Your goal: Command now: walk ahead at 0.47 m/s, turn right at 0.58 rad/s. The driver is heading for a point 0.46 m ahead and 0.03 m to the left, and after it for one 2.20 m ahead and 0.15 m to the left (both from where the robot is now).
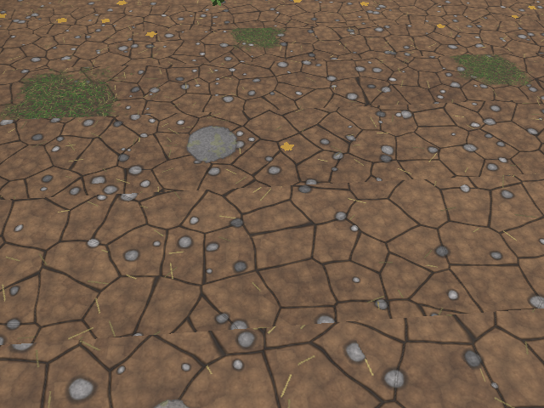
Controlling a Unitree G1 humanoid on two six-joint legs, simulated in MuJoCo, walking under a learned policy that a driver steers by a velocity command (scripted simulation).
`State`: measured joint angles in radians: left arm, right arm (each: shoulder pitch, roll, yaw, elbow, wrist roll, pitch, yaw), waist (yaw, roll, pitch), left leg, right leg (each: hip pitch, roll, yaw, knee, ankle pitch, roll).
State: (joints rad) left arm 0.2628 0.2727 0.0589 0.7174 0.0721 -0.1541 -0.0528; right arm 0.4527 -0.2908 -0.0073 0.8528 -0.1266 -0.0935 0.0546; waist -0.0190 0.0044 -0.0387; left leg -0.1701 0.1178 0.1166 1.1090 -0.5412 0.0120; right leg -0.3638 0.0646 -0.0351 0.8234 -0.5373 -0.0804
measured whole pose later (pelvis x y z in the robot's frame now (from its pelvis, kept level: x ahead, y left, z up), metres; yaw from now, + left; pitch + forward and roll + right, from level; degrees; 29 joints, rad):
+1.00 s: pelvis +0.56 -0.14 -0.10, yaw -9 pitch +0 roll -1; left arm 0.43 0.20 0.01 0.95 0.09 -0.10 -0.01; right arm 0.16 -0.23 -0.02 0.89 -0.06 -0.10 0.08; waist 0.05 0.03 0.02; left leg -0.69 0.10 -0.03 0.89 -0.04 0.07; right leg -0.07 0.04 -0.15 0.23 -0.16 -0.07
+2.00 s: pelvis +1.26 -0.07 -0.27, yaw +24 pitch +0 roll +0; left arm 0.31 0.22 -0.01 0.94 0.03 -0.12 0.00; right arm 0.19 -0.24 -0.07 0.88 -0.09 -0.09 0.03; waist 0.03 0.01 0.02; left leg -0.52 -0.01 -0.05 1.13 -0.39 0.04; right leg -0.30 0.00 -0.08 0.45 -0.16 -0.05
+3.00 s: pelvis +1.82 +0.17 -0.43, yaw +16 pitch +1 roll +3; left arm 0.11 0.23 0.03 0.90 0.07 -0.09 -0.05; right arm 0.64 -0.16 0.04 1.10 -0.09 -0.07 0.07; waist -0.11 -0.05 0.00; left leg 0.01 -0.01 0.06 1.39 -0.78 -0.06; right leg -0.37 -0.02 -0.05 0.49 -0.14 -0.09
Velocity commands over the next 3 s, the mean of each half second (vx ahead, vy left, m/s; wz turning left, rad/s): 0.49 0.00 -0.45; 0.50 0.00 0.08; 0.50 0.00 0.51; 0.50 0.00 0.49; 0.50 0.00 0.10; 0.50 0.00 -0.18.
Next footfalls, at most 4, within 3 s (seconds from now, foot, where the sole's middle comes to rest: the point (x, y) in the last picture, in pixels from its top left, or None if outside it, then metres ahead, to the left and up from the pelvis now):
0.30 left None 0.34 0.10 -0.89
0.70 right None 0.57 -0.23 -0.89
1.44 left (261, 292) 1.06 0.04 -1.04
1.82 right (302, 223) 1.39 -0.13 -1.04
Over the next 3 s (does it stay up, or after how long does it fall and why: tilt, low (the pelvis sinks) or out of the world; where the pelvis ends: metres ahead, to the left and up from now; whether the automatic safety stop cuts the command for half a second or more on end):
stays up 1.82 0.17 -0.43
